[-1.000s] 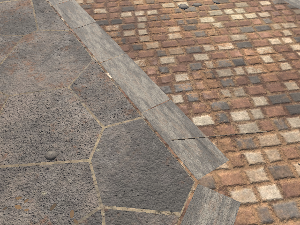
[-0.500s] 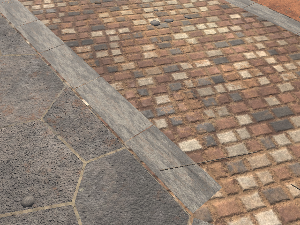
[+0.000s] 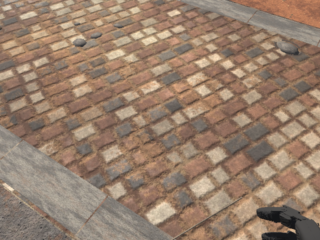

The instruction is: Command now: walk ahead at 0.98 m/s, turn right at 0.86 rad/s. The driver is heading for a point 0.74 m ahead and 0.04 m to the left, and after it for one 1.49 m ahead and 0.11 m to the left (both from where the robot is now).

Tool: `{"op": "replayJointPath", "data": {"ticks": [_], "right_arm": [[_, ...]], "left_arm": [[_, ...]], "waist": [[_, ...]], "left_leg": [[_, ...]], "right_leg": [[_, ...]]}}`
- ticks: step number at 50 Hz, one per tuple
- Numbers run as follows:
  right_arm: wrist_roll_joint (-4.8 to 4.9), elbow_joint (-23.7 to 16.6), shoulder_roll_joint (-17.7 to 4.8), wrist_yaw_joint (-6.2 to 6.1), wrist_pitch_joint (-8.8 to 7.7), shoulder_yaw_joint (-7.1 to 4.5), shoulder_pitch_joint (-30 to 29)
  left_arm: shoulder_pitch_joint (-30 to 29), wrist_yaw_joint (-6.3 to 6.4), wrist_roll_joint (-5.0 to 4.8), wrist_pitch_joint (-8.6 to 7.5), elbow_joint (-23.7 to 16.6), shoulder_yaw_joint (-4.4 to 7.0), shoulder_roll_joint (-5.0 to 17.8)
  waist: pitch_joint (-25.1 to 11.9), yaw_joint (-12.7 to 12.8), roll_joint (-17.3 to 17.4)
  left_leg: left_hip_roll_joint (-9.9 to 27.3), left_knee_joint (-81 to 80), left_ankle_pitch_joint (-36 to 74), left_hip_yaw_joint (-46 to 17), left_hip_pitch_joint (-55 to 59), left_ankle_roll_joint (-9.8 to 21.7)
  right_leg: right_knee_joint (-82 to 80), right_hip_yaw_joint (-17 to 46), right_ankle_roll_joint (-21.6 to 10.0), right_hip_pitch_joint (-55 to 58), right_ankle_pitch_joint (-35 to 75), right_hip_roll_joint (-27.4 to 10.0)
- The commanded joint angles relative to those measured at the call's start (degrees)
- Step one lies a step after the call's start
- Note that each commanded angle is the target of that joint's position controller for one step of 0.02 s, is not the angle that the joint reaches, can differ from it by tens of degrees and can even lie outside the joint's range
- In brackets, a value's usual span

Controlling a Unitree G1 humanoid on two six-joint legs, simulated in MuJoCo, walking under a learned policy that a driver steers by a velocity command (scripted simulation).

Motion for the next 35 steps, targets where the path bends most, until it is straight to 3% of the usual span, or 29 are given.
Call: {"op": "replayJointPath", "data": {"ticks": [1,3,5,6,7,8,9,10,11,12,13,15,18,19,20,22,24,26,27,28,29,30,31,32,33,34,35], "right_arm": [[1.02,-5.3,-3.7,0.42,-0.27,-0.10,-5.8],[1.40,-6.1,-3.9,0.15,-0.50,0.01,-6.3],[1.35,-4.9,-7.0,-0.76,-0.68,-1.25,-0.5],[2.00,-2.8,-10.5,-1.56,-0.80,-2.80,7.3],[2.70,0.3,-12.8,-2.59,-0.70,-4.05,18.6],[2.03,3.2,-15.6,-3.88,-0.46,-5.32,30.2],[-0.86,3.9,-19.6,-3.48,-0.95,-6.37,29.3],[0.33,3.3,-15.5,-1.74,-0.52,-6.40,26.5],[0.74,3.2,-10.7,-1.23,-0.80,-5.54,20.4],[0.61,4.1,-7.5,-0.85,-0.87,-4.93,18.6],[0.36,5.7,-5.8,-0.88,-1.08,-4.31,20.0],[0.96,9.1,-3.9,-0.92,-1.88,-3.48,22.8],[2.44,11.0,-6.1,-0.75,-3.24,-3.69,24.9],[2.82,11.5,-5.3,-0.52,-3.41,-3.39,26.5],[2.83,11.2,-7.8,-0.53,-3.58,-3.79,25.3],[3.47,11.6,-7.8,-0.44,-3.98,-3.73,25.9],[3.82,12.4,-10.5,-0.38,-4.23,-4.12,27.8],[3.71,14.0,-11.8,-0.46,-3.81,-4.05,31.0],[3.37,14.6,-13.1,-0.91,-3.30,-4.22,32.0],[2.86,15.1,-14.4,-1.56,-2.58,-4.37,32.3],[2.37,15.3,-15.3,-2.25,-1.64,-4.51,31.3],[2.40,14.6,-15.3,-2.61,-1.03,-4.46,29.1],[1.71,12.7,-9.5,-2.27,-1.01,-3.41,29.4],[5.09,10.2,-3.7,-1.38,-1.58,-2.15,36.2],[4.49,9.3,-9.2,-2.01,-1.60,-3.16,28.8],[4.48,8.4,-8.9,-1.78,-1.63,-3.14,23.5],[4.15,8.7,-7.4,-1.42,-1.30,-2.75,22.6]], "left_arm": [[1.1,0.05,-0.64,-1.23,-3.7,2.00,9.1],[1.7,0.37,-0.96,-1.43,-3.1,1.73,8.8],[1.0,0.98,-0.44,-1.94,-2.9,1.93,10.8],[-0.8,0.98,0.59,-2.07,-3.2,2.39,13.2],[-4.8,0.87,1.45,-1.97,-3.8,2.75,14.5],[-7.7,0.72,2.31,-2.27,-5.0,1.96,10.8],[3.5,0.32,-1.07,-2.01,-6.6,-0.59,-0.2],[1.2,0.76,-0.24,-2.01,-6.4,-1.10,4.3],[-4.9,0.64,0.24,-1.55,-6.9,-0.71,5.7],[-9.3,0.07,1.15,-1.28,-8.0,-0.92,5.9],[-12.9,-0.67,1.76,-0.94,-9.3,-1.05,5.2],[-12.9,-1.82,2.40,0.12,-11.0,-1.98,2.4],[-18.8,-2.49,3.03,0.61,-14.5,-3.06,1.9],[-22.9,-2.62,3.19,0.40,-15.8,-3.32,2.2],[-24.8,-2.92,3.19,0.17,-17.9,-3.92,2.0],[-30.5,-3.86,2.74,-0.36,-19.3,-4.73,2.0],[-32.5,-4.07,1.85,-0.43,-19.6,-5.16,1.4],[-33.1,-3.29,2.30,-0.56,-19.4,-4.76,3.0],[-31.9,-2.73,2.74,-0.63,-19.0,-4.44,3.8],[-27.2,-2.08,3.06,-0.61,-17.9,-3.69,5.5],[-16.4,-1.31,2.90,-0.53,-14.5,-2.59,7.6],[-4.8,-0.38,2.96,-0.37,-10.8,-1.25,10.1],[3.4,0.66,3.71,-0.23,-8.8,0.33,15.0],[0.3,0.38,4.07,-0.01,-9.8,1.04,17.0],[-3.9,-0.04,2.87,0.15,-10.1,1.10,13.0],[-7.0,-0.02,2.66,-0.56,-9.2,0.29,9.2],[-8.7,-0.20,3.04,-1.27,-8.3,-0.06,6.9]], "waist": [[3.7,0.5,-1.9],[1.9,0.9,-3.0],[-3.4,-2.3,-5.2],[-8.0,-6.8,-6.2],[-12.3,-14.1,-5.8],[-16.9,-19.0,-3.8],[-23.1,-9.1,18.6],[-22.8,-10.4,12.6],[-11.9,-8.7,5.4],[-6.4,-8.3,-0.7],[-3.1,-7.9,-1.8],[-0.6,-5.0,2.1],[3.7,-3.8,2.8],[5.2,-4.9,1.5],[5.2,-3.6,5.0],[6.5,-4.9,2.1],[6.3,-5.5,2.3],[5.1,-5.6,2.2],[2.7,-4.7,4.7],[-1.7,-1.9,6.7],[-7.4,3.1,8.2],[-12.4,8.8,7.6],[-18.9,8.8,-1.6],[-27.3,1.3,-16.4],[-19.7,2.2,-6.3],[-9.5,0.8,-2.3],[-4.0,-1.5,1.5]], "left_leg": [[-6.6,-11.9,12.0,7.5,13.3,1.2],[-8.3,-18.6,14.4,7.9,17.9,3.5],[-11.2,-21.7,11.3,7.0,27.2,5.2],[-11.5,-21.5,6.5,5.5,34.1,6.2],[-9.8,-23.6,4.1,5.9,44.1,6.9],[-4.2,-18.8,-6.8,1.2,57.7,7.9],[15.4,-22.7,-13.5,-31.9,73.6,17.4],[13.7,-32.2,-25.8,-44.5,69.5,17.8],[11.2,-35.1,-28.7,-35.3,59.1,16.7],[9.0,-36.4,-23.9,-28.9,51.1,15.9],[6.4,-37.1,-18.5,-23.0,46.3,14.6],[4.2,-39.5,-15.3,-17.3,40.7,13.9],[3.5,-45.1,-10.8,-11.3,36.7,13.8],[0.7,-46.1,-2.8,-6.1,35.6,12.5],[1.4,-47.6,-0.3,-5.1,34.3,13.4],[-1.1,-51.9,7.9,0.7,30.5,12.1],[0.5,-54.9,16.7,2.4,32.3,12.0],[1.1,-48.9,39.5,5.3,43.3,11.2],[1.7,-43.6,51.2,6.1,47.5,10.6],[2.7,-35.1,59.1,6.5,49.7,9.9],[3.1,-22.2,62.0,7.0,48.7,9.1],[1.5,-6.1,53.5,7.7,41.4,8.4],[-3.7,15.9,16.0,7.2,28.7,9.1],[-12.1,35.5,-21.4,1.0,9.1,7.7],[-7.9,35.4,-15.7,-1.6,2.3,9.3],[-5.9,31.1,-10.7,-0.9,1.4,9.1],[-3.9,27.3,-9.4,-0.9,3.9,8.9]], "right_leg": [[-7.6,11.5,-2.9,-12.6,39.2,-11.7],[-5.7,10.2,-0.9,-6.5,48.9,-12.9],[2.4,10.8,1.1,0.5,63.7,-14.8],[11.2,11.1,1.9,2.9,67.7,-16.1],[23.9,9.4,2.3,0.5,65.2,-15.0],[40.7,7.2,2.6,-9.6,51.3,-12.5],[64.7,1.7,5.8,-31.7,-6.8,-3.4],[66.8,1.1,4.2,-37.7,-5.8,-5.8],[64.0,0.9,4.1,-39.4,1.1,-9.7],[61.3,-0.1,4.0,-38.8,3.1,-11.1],[59.7,0.0,3.8,-38.8,3.0,-12.2],[56.9,0.7,4.3,-38.8,1.8,-13.5],[49.8,-0.4,5.6,-44.1,4.1,-15.1],[46.0,-3.1,5.7,-44.4,7.1,-15.0],[39.3,-4.6,6.1,-43.3,10.7,-16.2],[26.4,-10.0,5.9,-34.7,19.6,-16.1],[21.3,-12.2,5.0,-27.7,24.4,-15.0],[17.4,-15.1,3.4,-28.1,21.4,-12.0],[16.7,-15.9,2.7,-25.8,17.8,-10.0],[16.4,-15.6,1.8,-19.9,13.8,-8.2],[16.0,-14.5,0.9,-9.0,10.9,-6.9],[14.4,-11.5,-0.4,4.3,9.7,-9.8],[16.0,2.9,-1.1,17.2,-4.6,-23.1],[4.7,36.8,-7.4,28.5,-14.3,-37.2],[0.2,33.6,-5.2,22.8,-14.7,-33.6],[-1.1,23.1,-3.8,12.4,-7.9,-31.8],[-3.2,16.5,-2.5,3.4,-0.1,-29.8]]}}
